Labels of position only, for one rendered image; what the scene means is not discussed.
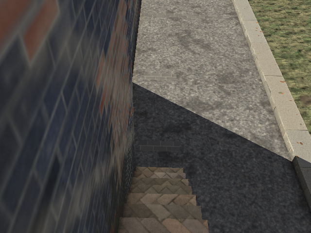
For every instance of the stairs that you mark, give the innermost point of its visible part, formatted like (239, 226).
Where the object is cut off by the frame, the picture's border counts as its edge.
(160, 200)

